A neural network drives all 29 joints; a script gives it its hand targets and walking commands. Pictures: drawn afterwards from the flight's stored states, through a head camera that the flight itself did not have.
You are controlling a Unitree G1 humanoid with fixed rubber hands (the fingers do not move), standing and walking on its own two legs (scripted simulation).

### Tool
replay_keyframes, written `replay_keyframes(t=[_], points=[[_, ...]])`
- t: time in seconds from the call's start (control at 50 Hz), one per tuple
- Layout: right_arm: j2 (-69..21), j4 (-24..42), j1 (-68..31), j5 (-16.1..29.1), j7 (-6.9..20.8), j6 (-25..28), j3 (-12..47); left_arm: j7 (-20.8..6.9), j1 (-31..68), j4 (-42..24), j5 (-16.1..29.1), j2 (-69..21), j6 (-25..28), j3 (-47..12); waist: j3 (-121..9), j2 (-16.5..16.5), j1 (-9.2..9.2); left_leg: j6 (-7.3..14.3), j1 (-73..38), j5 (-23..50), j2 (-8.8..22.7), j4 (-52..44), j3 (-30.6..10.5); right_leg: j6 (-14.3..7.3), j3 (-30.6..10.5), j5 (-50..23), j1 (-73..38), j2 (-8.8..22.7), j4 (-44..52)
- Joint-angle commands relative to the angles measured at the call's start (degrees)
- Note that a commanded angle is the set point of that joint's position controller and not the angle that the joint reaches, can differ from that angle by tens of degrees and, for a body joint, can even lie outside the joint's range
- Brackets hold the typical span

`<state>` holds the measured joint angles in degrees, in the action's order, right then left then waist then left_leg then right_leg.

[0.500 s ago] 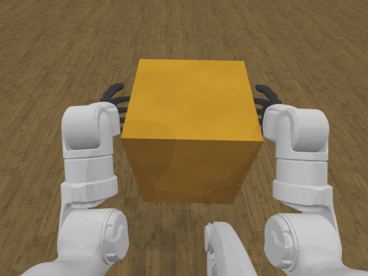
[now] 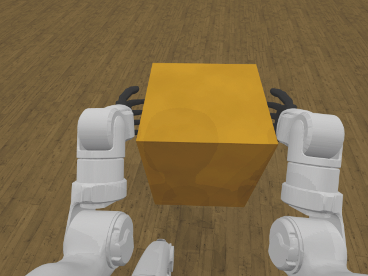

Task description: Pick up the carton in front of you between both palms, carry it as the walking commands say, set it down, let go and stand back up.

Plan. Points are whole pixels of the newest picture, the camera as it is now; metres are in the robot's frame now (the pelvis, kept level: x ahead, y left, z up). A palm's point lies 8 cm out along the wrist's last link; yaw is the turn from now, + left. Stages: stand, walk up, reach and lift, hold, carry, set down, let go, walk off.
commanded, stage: carry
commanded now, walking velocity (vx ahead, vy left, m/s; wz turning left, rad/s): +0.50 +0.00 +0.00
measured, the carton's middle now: (201, 139) +0.40 +0.02 +0.09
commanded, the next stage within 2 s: none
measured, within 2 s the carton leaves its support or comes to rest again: neither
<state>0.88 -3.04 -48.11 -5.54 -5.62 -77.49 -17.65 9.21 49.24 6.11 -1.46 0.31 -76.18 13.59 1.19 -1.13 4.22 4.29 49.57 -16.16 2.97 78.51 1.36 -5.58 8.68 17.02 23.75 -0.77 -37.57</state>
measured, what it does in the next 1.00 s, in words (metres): climbs: left foot, then right foot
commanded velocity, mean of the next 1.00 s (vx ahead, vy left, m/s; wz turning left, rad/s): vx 0.50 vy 0.00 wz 0.00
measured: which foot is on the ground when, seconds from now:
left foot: up 0.00-0.24, down 0.26-0.74, up 0.76-1.00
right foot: down 0.00-0.28, up 0.30-0.70, down 0.72-1.00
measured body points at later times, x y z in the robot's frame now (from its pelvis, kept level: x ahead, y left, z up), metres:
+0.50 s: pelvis +0.29 +0.04 +0.03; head +0.32 +0.05 +0.48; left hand +0.67 +0.18 +0.13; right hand +0.65 -0.13 +0.14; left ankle +0.31 +0.11 -0.72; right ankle +0.32 -0.12 -0.65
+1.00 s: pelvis +0.60 -0.01 +0.03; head +0.59 -0.02 +0.48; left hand +0.88 +0.14 +0.12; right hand +0.88 -0.17 +0.11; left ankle +0.70 +0.13 -0.68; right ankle +0.54 -0.11 -0.72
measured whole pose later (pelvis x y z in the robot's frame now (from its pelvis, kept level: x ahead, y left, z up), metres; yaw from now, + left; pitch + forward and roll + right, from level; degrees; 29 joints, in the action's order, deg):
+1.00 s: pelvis +0.60 -0.01 +0.03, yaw +0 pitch +5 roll +1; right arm -7.8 19.0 -10.2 -7.0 -5.4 -69.2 -6.5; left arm 5.3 10.1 -18.4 -6.3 -7.8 -69.0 6.4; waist -6.7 -0.8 0.6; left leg -1.9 33.0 -11.1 5.2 38.5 6.2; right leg -1.3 9.9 13.1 7.3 2.1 -15.7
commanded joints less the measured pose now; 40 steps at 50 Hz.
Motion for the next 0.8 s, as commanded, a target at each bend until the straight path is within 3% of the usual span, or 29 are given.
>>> replay_keyframes(t=[0.0, 0.04, 0.1, 0.16, 0.18, 0.2, 0.22, 0.24, 0.26, 0.28, 0.3, 0.32, 0.34, 0.38, 0.44, 0.48, 0.54, 0.62, 0.64, 0.68, 0.7, 0.72, 0.74, 0.76, 0.78], points=[[-57.9, 1.8, -42.3, 23.2, 9.1, 0.5, 36.1, -15.0, 42.7, -6.5, 24.3, -60.5, -0.4, -32.0, -29.9, 6.5, -0.26, -1.2, 3.0, 6.1, 2.8, -12.1, -0.1, -9.4, -17.7, -16.5, -27.0, 13.7, 13.3], [-57.4, -0.2, -42.5, 23.7, 9.5, -0.2, 35.8, -15.1, 41.3, -3.6, 22.8, -58.1, -1.2, -30.5, -27.4, 7.7, -0.27, -1.6, -0.9, 10.9, 2.3, -22.4, 1.5, -7.7, -14.0, -19.5, -25.6, 12.1, 14.7], [-57.8, -4.5, -43.6, 24.8, 10.1, -0.8, 34.5, -15.1, 40.3, 0.8, 21.2, -55.9, -1.8, -28.1, -24.8, 9.8, 0.57, -1.5, -4.2, 11.2, 0.2, -34.2, 5.1, -6.3, -11.7, -25.3, -27.8, 11.2, 15.8], [-59.1, -9.4, -43.6, 25.4, 10.8, -0.9, 32.1, -15.0, 40.5, 4.5, 20.1, -55.7, -1.6, -26.1, -22.1, 10.5, 0.3, -0.9, -11.3, 12.2, -2.3, -44.8, 8.0, -3.5, -8.8, -33.9, -28.6, 10.4, 14.2], [-59.6, -11.1, -43.5, 25.5, 11.0, -0.9, 31.1, -14.9, 40.6, 5.4, 19.9, -55.9, -1.4, -25.4, -22.4, 10.8, -0.65, -0.6, -16.0, 12.1, -4.1, -48.2, 9.2, -2.3, -7.7, -41.1, -28.5, 10.2, 11.3], [-59.9, -13.0, -42.8, 25.7, 11.1, -0.6, 29.9, -14.9, 40.5, 6.4, 20.0, -56.0, -1.3, -24.6, -23.5, 9.9, -3.15, -0.8, -23.9, 14.8, -5.5, -53.8, 10.3, -0.1, -5.3, -46.3, -27.8, 9.7, 6.8], [-60.2, -14.6, -41.5, 25.4, 11.3, -0.2, 28.7, -14.9, 40.7, 7.2, 19.9, -56.3, -1.0, -24.1, -26.9, 8.1, -5.61, -0.5, -37.1, 16.7, -4.4, -56.2, 9.7, 2.5, -2.3, -43.5, -22.4, 8.8, -0.9], [-60.5, -15.5, -40.6, 24.9, 11.4, 0.2, 27.5, -15.0, 40.8, 7.9, 19.9, -56.3, -0.7, -23.7, -31.5, 3.2, -7.16, 0.4, -50.5, 15.6, 3.4, -53.8, 0.3, 4.6, -1.9, -26.4, -12.8, 8.0, -11.3], [-58.7, -15.8, -41.0, 23.7, 11.2, 0.9, 26.4, -15.1, 41.8, 8.7, 20.2, -59.2, -0.8, -23.5, -37.1, -11.2, -6.03, 9.9, -65.6, 21.1, 18.9, -53.0, -26.2, 6.6, -3.4, -9.0, 5.1, 1.9, -25.8], [-60.2, -15.8, -40.1, 23.8, 11.2, 1.5, 26.2, -15.1, 43.3, 8.8, 20.0, -59.7, -0.5, -23.4, -34.5, -15.4, -6.66, 12.8, -67.9, 20.9, 19.1, -58.5, -34.2, 6.0, -6.2, 11.4, 16.9, -3.3, -34.2], [-61.4, -13.1, -40.9, 24.2, 11.5, 2.0, 26.4, -15.2, 43.9, 8.7, 20.5, -61.9, 0.0, -24.1, -32.8, -11.2, -5.9, 11.6, -66.2, 17.3, 18.0, -58.4, -29.5, 4.4, -9.1, 10.2, 20.4, 0.2, -37.9], [-63.8, -10.3, -43.2, 25.2, 11.9, 2.6, 27.2, -15.2, 44.2, 7.4, 21.1, -63.5, 0.6, -24.9, -31.5, -4.7, -6.16, 9.3, -62.2, 16.1, 16.6, -58.2, -24.7, 4.0, -9.9, 6.8, 20.3, 2.4, -36.7], [-65.5, -6.7, -45.6, 26.1, 12.1, 3.2, 28.6, -15.1, 44.7, 5.7, 21.9, -65.5, 1.2, -25.8, -29.4, -2.3, -6.3, 7.1, -57.6, 15.3, 15.5, -59.4, -20.4, 3.8, -10.5, 3.6, 19.3, 4.4, -33.3], [-67.3, -1.4, -47.7, 27.6, 12.1, 4.1, 30.9, -14.6, 44.5, 2.0, 23.0, -68.0, 2.3, -27.7, -29.6, -4.2, -5.24, 4.2, -52.9, 9.0, 13.6, -63.3, -14.5, 4.7, -9.6, -0.6, 15.1, 5.7, -26.9], [-68.2, 0.0, -41.6, 27.2, 12.2, 4.5, 32.8, -13.8, 39.4, 0.0, 22.6, -69.7, 3.2, -29.9, -30.6, -6.7, -4.94, 5.2, -54.7, 9.5, 12.6, -66.4, -9.7, 7.0, -7.1, -3.0, 14.7, 5.9, -18.4], [-69.0, 0.1, -36.3, 25.8, 12.6, 5.1, 34.0, -13.8, 34.8, -0.9, 21.9, -70.8, 3.9, -31.8, -29.8, -6.2, -4.88, 5.2, -57.3, 15.9, 11.7, -66.6, -6.6, 8.1, -5.3, -5.2, 14.6, 6.1, -9.7], [-69.2, 2.0, -29.0, 23.7, 13.2, 6.2, 36.2, -14.6, 28.1, -3.3, 21.3, -72.4, 5.2, -35.3, -28.5, -6.6, -5.05, 3.7, -61.0, 27.7, 10.3, -64.8, -2.1, 7.7, -2.0, -9.3, 12.6, 4.6, 1.2], [-67.8, 8.1, -18.9, 21.4, 13.1, 7.8, 40.6, -15.5, 20.9, -10.8, 21.3, -71.9, 6.5, -40.4, -26.2, -9.2, -5.58, 2.0, -62.8, 36.1, 8.4, -60.7, 2.6, 6.8, 0.8, -15.3, 7.3, 2.0, 12.4], [-67.3, 10.0, -15.9, 20.9, 13.0, 8.0, 41.9, -15.8, 18.5, -12.8, 21.1, -71.3, 6.6, -41.4, -26.4, -9.3, -5.68, 1.2, -62.8, 37.3, 8.1, -58.5, 3.4, 6.5, 1.6, -16.8, 4.2, 1.6, 15.9], [-66.3, 12.8, -9.1, 20.2, 13.0, 8.1, 44.7, -16.5, 12.5, -15.4, 20.1, -69.7, 6.6, -42.7, -30.4, -5.5, -4.91, -1.8, -52.8, 37.0, 6.2, -46.2, 7.4, 4.7, 3.0, -19.0, -16.0, 1.7, 20.0], [-65.2, 14.3, -7.5, 20.2, 13.3, 8.0, 46.0, -16.9, 6.9, -15.4, 19.1, -68.5, 6.6, -42.5, -33.8, -0.8, -3.28, -3.7, -41.3, 23.0, 6.0, -36.3, 7.3, 2.6, -6.2, -17.7, -29.1, 10.1, 17.0], [-66.5, 15.4, -7.2, 21.4, 13.8, 7.2, 47.9, -16.9, 3.8, -15.1, 17.1, -65.0, 6.9, -42.0, -38.7, 13.0, -2.57, -5.4, -24.0, 7.3, 0.7, -23.6, 6.6, -4.8, -25.9, -22.8, -44.9, 22.2, 14.5], [-66.4, 16.2, -4.9, 21.8, 14.4, 7.2, 48.7, -17.0, 0.2, -15.5, 16.1, -64.8, 7.3, -42.1, -36.8, 19.8, -2.64, -5.7, -9.0, -13.2, -3.5, -16.4, 3.7, -9.5, -33.5, -24.9, -51.0, 24.5, 17.0], [-67.1, 17.1, -3.6, 22.7, 14.9, 7.6, 50.0, -17.1, -1.3, -18.3, 16.1, -64.9, 7.5, -42.8, -34.9, 16.1, -2.68, -4.9, -4.4, -14.5, -0.8, -11.1, 0.6, -9.0, -30.3, -26.7, -49.8, 24.4, 16.8], [-67.4, 18.6, -2.9, 23.2, 15.3, 8.2, 50.8, -17.3, -2.2, -20.7, 16.1, -65.4, 7.8, -43.6, -32.9, 10.0, -2.53, -4.5, -3.3, -12.6, 1.0, -11.9, -0.4, -7.4, -27.0, -28.9, -46.5, 23.7, 17.2]])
